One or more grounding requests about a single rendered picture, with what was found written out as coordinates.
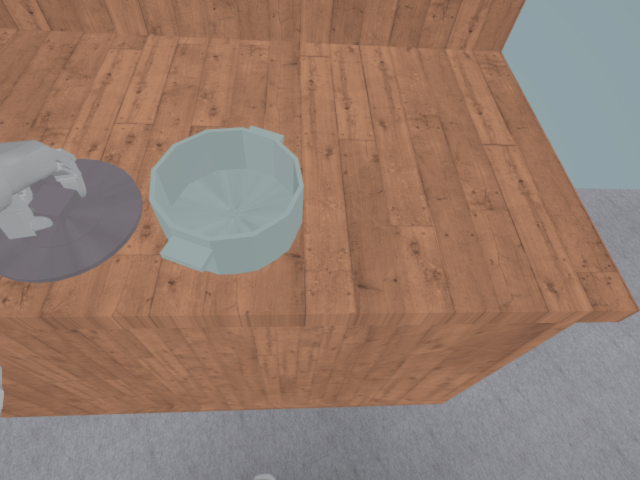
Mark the knob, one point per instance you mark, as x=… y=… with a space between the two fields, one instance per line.
x=55 y=203

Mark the pot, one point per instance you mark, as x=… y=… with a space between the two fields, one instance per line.
x=229 y=200

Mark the table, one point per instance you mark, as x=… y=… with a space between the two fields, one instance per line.
x=441 y=237

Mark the lid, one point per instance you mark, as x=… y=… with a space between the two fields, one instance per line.
x=101 y=223

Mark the robot left hand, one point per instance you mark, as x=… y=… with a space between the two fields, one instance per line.
x=23 y=163

